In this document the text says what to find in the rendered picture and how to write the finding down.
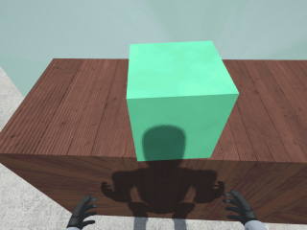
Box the carton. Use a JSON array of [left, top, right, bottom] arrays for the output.
[[126, 40, 240, 162]]

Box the right robot forearm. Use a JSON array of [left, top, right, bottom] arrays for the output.
[[245, 220, 269, 230]]

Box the left robot hand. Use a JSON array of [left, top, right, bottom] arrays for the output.
[[66, 195, 99, 230]]

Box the right robot hand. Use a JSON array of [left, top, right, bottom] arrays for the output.
[[223, 189, 258, 226]]

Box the pedestal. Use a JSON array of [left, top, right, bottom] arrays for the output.
[[0, 58, 307, 225]]

